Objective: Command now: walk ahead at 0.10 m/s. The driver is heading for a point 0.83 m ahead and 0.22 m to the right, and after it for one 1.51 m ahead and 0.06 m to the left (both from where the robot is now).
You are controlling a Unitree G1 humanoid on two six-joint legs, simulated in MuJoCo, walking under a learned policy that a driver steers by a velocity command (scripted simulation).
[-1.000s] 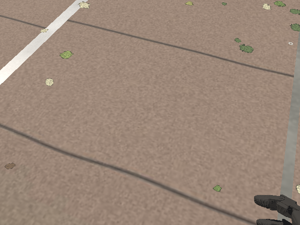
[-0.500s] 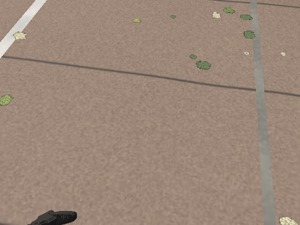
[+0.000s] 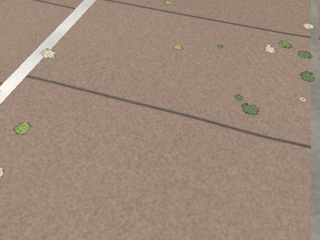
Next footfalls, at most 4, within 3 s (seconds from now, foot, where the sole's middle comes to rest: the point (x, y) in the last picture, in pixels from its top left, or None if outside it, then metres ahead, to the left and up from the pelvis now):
1.20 right None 0.45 -0.17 -0.77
1.72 left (197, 171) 0.81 -0.12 -0.77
2.18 right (249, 172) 0.82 -0.36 -0.77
2.62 left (192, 170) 0.82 -0.10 -0.77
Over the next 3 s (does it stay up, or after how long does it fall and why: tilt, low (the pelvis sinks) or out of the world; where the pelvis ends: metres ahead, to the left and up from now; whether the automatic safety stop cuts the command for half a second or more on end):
stays up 0.78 -0.19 0.01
